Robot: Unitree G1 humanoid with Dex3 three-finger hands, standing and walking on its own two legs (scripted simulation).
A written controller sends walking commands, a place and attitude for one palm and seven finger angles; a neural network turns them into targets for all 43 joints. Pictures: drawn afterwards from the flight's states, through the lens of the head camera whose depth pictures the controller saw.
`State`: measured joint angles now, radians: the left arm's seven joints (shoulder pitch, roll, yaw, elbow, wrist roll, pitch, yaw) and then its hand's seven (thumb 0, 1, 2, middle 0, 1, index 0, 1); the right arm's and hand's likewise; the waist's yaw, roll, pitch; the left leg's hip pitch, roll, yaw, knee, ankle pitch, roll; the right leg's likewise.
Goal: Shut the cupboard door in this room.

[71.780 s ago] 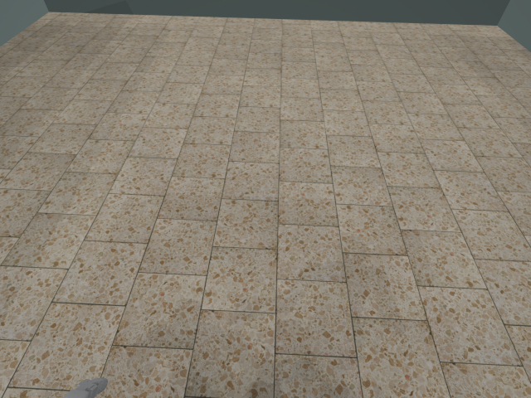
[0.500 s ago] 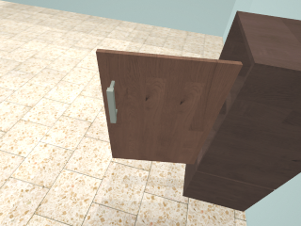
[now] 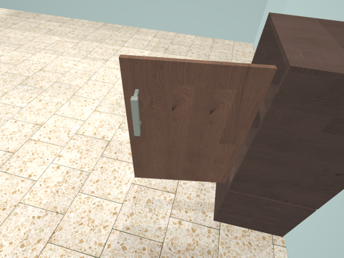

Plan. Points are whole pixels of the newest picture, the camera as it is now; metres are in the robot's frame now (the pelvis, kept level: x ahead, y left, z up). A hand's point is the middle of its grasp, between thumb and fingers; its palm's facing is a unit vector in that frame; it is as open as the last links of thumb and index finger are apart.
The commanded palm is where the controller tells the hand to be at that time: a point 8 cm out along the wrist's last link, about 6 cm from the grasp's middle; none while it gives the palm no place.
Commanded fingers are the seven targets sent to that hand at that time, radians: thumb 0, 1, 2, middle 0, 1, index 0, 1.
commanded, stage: shuffle to correct the standing spot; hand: left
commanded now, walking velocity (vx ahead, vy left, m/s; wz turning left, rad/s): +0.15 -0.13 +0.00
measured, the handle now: (137, 113) +0.51 +0.16 +0.04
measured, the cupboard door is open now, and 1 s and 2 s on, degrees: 100 100 100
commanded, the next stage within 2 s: come to a stop and stand still in 0.90 s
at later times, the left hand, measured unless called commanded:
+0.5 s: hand out of the picture +0.09 +0.22 -0.18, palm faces -0.01 -0.99 -0.14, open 7.4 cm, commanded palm none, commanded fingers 0.00 0.90 0.90 -0.20 -0.30 -0.20 -0.30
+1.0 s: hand (149, 228) +0.25 +0.08 -0.18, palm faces -0.12 -0.99 -0.04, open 7.4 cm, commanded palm none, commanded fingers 0.00 0.90 0.90 -0.20 -0.30 -0.20 -0.30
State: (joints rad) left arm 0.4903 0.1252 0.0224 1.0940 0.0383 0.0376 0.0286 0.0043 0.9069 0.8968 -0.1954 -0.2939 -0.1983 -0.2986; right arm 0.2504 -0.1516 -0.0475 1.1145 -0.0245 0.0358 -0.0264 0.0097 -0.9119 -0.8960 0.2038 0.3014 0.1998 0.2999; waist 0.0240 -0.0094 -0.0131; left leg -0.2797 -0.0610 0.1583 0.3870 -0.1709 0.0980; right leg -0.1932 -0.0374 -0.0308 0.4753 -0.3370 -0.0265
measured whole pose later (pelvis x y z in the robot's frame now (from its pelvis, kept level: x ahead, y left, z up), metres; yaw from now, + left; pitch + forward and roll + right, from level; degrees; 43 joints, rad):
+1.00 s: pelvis +0.11 -0.04 +0.00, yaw +0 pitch +2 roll -2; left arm 0.05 0.12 0.03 0.95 0.02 0.04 -0.02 0.01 0.91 0.90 -0.20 -0.29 -0.20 -0.30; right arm 0.55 -0.07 -0.03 1.14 -0.04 -0.03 -0.07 0.00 -0.90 -0.90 0.21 0.30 0.20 0.30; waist -0.12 -0.03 0.08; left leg -0.06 0.07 0.06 0.43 -0.41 -0.01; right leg -0.51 -0.05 -0.08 0.66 -0.19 0.00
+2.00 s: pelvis +0.07 -0.04 +0.01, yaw +0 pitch +1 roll -1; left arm 0.22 0.18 0.05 1.04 0.02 0.05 0.02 0.01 0.91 0.90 -0.20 -0.29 -0.20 -0.30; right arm 0.37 -0.13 -0.03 1.13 -0.04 0.00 -0.05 0.00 -0.91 -0.90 0.20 0.30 0.20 0.30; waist -0.06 -0.02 0.03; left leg -0.22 0.02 0.07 0.37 -0.17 0.04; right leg -0.29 -0.04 0.00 0.71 -0.41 0.03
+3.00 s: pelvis +0.07 -0.06 -0.01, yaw +1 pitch -1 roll -1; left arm 0.28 0.19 0.00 1.03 0.02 -0.01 0.05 0.01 0.90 0.90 -0.20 -0.29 -0.20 -0.30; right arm 0.18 -0.17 -0.02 1.05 -0.02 -0.01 -0.02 0.01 -0.91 -0.90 0.20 0.30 0.20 0.30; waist 0.01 0.00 0.01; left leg -0.27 0.02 0.04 0.57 -0.28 0.01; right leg -0.17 -0.04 -0.03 0.53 -0.33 0.03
